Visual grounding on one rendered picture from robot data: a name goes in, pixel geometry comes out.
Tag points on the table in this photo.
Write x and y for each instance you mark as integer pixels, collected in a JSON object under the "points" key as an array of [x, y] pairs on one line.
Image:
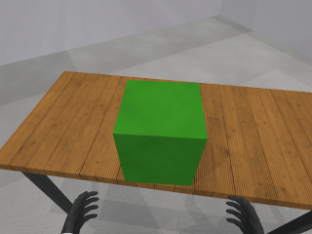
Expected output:
{"points": [[259, 143]]}

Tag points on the carton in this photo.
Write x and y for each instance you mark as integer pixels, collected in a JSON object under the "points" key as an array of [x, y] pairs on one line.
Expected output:
{"points": [[160, 132]]}

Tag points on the robot right hand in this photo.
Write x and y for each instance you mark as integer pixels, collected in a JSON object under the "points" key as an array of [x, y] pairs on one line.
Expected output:
{"points": [[250, 222]]}

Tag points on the robot left hand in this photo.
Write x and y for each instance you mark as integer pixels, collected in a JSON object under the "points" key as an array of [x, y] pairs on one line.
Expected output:
{"points": [[75, 218]]}

